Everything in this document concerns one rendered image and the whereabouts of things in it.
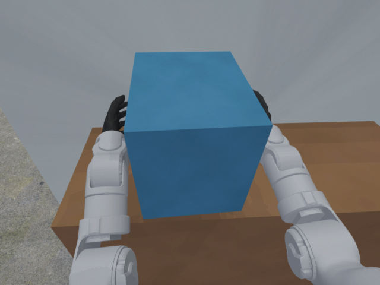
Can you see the robot left forearm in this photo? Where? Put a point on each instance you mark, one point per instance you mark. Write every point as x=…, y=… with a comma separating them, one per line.
x=106, y=191

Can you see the left robot hand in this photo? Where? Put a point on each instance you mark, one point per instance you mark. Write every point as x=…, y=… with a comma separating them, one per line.
x=111, y=122

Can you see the robot left upper arm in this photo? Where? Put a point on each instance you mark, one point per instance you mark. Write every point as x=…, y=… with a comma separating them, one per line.
x=112, y=265

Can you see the pedestal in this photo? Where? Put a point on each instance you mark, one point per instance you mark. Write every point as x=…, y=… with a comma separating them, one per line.
x=246, y=247

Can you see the carton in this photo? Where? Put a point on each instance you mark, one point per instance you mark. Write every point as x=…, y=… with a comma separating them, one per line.
x=195, y=133

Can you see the robot right upper arm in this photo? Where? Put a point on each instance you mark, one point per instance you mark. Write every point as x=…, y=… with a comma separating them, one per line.
x=324, y=253

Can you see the right robot hand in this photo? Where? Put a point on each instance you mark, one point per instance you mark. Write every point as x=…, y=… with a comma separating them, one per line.
x=263, y=103

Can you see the robot right forearm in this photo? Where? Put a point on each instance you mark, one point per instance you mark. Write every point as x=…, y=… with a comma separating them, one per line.
x=299, y=201

